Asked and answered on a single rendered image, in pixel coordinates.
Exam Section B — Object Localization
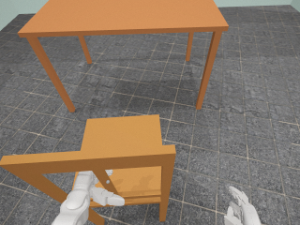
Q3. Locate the robot right hand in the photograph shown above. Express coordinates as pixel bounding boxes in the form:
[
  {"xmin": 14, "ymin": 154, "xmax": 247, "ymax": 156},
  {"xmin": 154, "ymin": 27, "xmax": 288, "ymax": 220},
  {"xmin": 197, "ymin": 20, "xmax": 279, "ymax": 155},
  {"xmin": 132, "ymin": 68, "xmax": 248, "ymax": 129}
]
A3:
[{"xmin": 224, "ymin": 186, "xmax": 262, "ymax": 225}]

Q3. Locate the table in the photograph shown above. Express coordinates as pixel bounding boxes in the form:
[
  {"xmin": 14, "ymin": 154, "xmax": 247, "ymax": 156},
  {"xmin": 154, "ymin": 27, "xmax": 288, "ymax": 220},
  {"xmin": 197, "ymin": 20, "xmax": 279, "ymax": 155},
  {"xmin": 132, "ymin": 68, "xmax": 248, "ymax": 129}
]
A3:
[{"xmin": 17, "ymin": 0, "xmax": 229, "ymax": 113}]

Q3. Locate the robot left hand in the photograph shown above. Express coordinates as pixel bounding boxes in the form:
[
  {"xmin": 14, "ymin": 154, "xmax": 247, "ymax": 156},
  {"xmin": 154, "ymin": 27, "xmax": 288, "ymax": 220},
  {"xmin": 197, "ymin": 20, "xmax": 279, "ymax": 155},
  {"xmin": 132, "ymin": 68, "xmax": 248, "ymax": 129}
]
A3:
[{"xmin": 73, "ymin": 170, "xmax": 125, "ymax": 206}]

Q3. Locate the robot left forearm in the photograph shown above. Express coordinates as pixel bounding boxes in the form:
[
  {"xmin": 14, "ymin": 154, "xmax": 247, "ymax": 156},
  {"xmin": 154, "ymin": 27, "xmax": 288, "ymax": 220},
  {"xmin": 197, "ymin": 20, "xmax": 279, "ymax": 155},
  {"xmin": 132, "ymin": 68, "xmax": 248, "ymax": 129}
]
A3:
[{"xmin": 52, "ymin": 188, "xmax": 91, "ymax": 225}]

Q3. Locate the chair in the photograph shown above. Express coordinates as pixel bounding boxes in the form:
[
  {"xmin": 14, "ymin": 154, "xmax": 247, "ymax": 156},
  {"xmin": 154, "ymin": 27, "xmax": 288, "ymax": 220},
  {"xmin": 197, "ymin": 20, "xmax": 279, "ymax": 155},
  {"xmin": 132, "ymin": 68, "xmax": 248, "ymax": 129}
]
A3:
[{"xmin": 0, "ymin": 114, "xmax": 176, "ymax": 225}]

